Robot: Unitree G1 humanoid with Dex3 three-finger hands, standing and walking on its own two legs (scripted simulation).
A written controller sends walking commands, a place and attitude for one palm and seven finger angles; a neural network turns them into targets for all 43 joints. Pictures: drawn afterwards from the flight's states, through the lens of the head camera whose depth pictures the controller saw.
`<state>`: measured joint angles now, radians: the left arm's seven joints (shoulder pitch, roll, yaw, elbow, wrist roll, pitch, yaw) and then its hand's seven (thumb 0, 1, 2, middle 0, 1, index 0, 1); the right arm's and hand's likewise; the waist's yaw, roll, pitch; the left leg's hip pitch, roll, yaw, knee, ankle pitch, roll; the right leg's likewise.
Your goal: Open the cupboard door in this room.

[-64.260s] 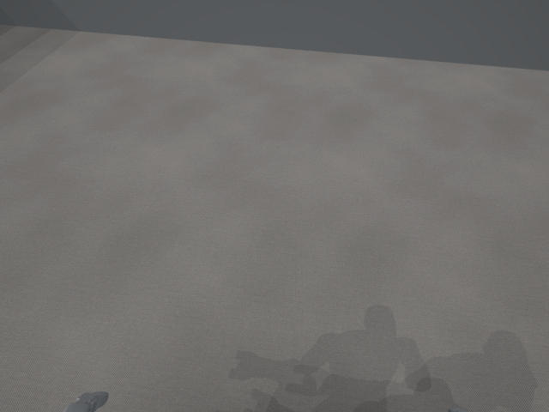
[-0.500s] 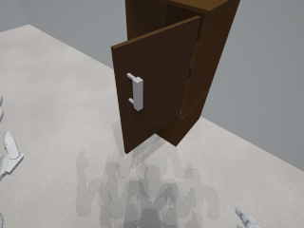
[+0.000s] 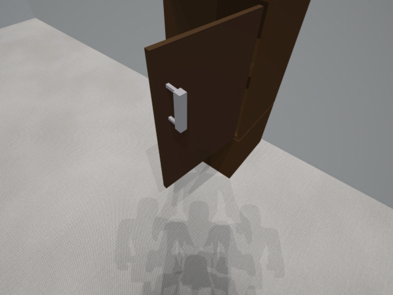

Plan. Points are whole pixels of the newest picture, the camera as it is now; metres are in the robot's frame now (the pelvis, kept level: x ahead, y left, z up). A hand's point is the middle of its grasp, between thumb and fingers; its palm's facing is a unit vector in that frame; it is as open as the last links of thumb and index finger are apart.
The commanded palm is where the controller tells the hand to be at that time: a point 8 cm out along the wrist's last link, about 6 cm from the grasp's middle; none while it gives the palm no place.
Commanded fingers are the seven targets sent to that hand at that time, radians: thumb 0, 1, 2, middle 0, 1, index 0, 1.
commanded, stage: let the arm hang, fingers relaxed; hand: left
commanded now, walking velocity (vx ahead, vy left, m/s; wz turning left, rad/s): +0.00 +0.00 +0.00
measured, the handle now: (175, 107) +0.57 +0.08 +0.04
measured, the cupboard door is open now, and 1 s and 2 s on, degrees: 81 81 81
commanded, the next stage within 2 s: look to check the result in 0.82 s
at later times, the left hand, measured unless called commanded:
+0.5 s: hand out of the picture -0.04 +0.18 -0.16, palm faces +0.03 -0.98 -0.20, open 7.3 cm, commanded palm none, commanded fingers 0.00 0.90 0.90 -0.20 -0.30 -0.20 -0.30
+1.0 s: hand out of the picture -0.02 +0.17 -0.17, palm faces +0.02 -0.98 -0.18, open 7.3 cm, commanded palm none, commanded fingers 0.00 0.90 0.90 -0.20 -0.30 -0.20 -0.30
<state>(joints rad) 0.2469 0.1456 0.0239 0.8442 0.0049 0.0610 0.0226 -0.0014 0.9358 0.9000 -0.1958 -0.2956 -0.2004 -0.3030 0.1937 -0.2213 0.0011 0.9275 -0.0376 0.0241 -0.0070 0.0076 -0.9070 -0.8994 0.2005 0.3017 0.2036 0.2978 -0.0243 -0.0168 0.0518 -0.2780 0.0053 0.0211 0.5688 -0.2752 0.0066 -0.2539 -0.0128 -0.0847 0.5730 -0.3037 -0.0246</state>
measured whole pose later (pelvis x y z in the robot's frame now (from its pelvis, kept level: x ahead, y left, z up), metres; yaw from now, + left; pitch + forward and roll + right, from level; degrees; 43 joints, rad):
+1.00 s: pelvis -0.01 +0.01 +0.01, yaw -1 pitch -1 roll +0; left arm 0.28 0.12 0.02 1.15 0.01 0.00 0.03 0.00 0.91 0.90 -0.20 -0.30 -0.20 -0.30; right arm 0.30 -0.12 -0.01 1.14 -0.03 0.01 -0.03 0.00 -0.91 -0.90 0.20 0.30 0.20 0.30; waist -0.01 0.01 0.05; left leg -0.22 0.00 0.04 0.43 -0.19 0.02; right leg -0.21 -0.01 -0.06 0.43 -0.21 -0.02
